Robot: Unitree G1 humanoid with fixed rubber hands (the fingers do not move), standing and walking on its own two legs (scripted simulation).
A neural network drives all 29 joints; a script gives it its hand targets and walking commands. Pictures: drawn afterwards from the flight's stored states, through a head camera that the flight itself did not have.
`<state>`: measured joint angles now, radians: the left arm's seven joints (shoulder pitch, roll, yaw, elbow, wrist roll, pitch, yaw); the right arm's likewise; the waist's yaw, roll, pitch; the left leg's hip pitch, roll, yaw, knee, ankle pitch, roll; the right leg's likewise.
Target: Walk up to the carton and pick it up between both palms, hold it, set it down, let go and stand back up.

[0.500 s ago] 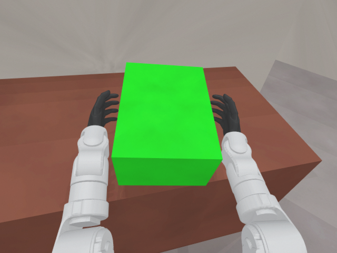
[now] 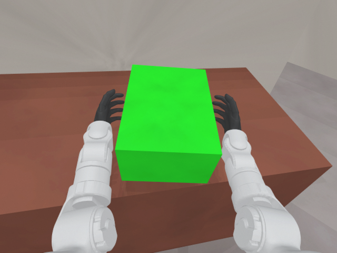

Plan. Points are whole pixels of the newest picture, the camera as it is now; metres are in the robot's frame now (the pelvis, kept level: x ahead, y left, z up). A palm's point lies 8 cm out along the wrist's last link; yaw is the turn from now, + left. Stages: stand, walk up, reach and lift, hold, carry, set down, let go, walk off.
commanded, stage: set down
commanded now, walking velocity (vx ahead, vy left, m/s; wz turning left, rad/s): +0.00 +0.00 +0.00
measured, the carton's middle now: (167, 120) +0.45 +0.04 +0.08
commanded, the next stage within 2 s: none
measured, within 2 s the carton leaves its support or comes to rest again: rests again in 1.52 s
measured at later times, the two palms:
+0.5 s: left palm (110, 123) +0.41 +0.19 +0.09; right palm (228, 125) +0.43 -0.12 +0.10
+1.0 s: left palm (110, 122) +0.43 +0.19 +0.08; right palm (224, 124) +0.44 -0.12 +0.09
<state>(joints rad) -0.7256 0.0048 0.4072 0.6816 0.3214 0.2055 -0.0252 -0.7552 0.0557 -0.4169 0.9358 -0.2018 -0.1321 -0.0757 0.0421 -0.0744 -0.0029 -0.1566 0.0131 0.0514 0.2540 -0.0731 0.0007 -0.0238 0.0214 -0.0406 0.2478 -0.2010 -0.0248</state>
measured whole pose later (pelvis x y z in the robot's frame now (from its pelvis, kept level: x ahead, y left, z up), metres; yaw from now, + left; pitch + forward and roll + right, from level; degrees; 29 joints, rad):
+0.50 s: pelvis +0.02 +0.00 +0.00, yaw -1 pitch +5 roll +0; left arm -0.75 0.00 0.45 0.81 0.31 0.08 0.00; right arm -0.80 0.05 -0.50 0.97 -0.29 -0.17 -0.04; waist 0.06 -0.05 -0.05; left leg -0.27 0.02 0.07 0.26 -0.08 0.00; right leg -0.14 0.03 -0.03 0.25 -0.20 -0.02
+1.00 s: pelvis +0.01 +0.00 +0.00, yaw -2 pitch +11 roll +0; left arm -0.85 0.03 0.50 0.96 0.33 0.03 0.01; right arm -0.87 0.06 -0.63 1.03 -0.39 -0.18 -0.02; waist 0.08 -0.06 -0.10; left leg -0.38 0.03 0.08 0.27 -0.07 0.00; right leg -0.27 0.03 -0.01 0.28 -0.20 -0.02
